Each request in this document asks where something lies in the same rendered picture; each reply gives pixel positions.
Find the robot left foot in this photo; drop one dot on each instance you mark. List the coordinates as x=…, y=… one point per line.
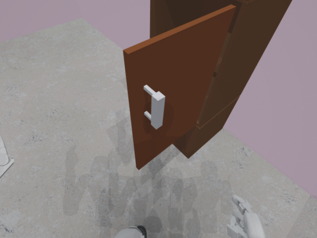
x=143, y=231

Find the left robot shin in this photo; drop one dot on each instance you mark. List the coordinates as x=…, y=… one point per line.
x=132, y=227

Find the left robot hand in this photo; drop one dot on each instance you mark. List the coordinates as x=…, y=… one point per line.
x=5, y=161

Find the cupboard door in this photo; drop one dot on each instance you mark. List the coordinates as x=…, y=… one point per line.
x=180, y=64

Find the handle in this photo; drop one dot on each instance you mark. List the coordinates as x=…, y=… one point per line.
x=157, y=107

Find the right robot hand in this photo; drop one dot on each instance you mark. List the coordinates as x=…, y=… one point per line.
x=249, y=224

